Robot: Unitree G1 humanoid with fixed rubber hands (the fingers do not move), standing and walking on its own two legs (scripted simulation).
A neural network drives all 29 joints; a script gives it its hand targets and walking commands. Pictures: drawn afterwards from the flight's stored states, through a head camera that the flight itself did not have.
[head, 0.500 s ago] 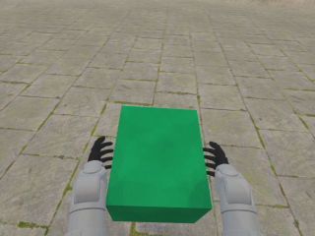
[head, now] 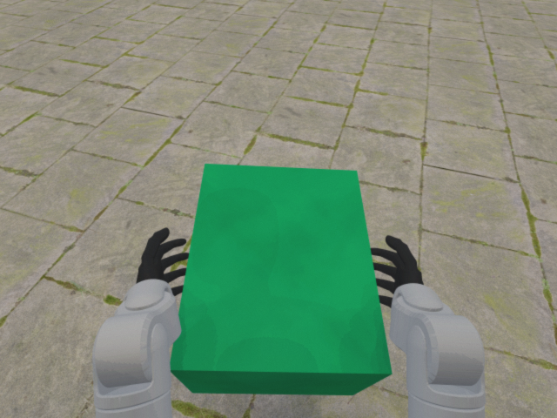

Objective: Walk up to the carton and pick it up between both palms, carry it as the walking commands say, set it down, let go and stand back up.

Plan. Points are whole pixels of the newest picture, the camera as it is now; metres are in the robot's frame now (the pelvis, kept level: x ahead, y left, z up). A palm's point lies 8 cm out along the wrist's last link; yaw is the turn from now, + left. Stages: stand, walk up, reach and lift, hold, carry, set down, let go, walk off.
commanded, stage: carry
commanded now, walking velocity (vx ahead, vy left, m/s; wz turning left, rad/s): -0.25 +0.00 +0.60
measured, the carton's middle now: (277, 277) +0.32 +0.02 +0.03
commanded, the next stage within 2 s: none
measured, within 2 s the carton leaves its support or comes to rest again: neither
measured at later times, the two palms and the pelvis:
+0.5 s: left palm out of the picture +0.01 +0.24 +0.09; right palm out of the picture +0.10 -0.06 +0.10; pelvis -0.18 +0.00 +0.00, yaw +20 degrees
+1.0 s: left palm out of the picture -0.24 +0.17 +0.11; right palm out of the picture -0.08 -0.10 +0.11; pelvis -0.35 -0.08 +0.02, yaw +32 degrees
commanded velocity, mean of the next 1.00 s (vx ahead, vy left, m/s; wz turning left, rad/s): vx -0.25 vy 0.00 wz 0.60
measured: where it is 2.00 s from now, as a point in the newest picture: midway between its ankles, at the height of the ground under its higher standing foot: outside the picture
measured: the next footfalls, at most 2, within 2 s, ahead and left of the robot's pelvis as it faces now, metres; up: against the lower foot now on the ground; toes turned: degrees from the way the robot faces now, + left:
right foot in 0.06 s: -0.02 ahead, -0.12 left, +0.00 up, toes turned -1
left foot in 0.44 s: -0.18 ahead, +0.13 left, +0.00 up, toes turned +25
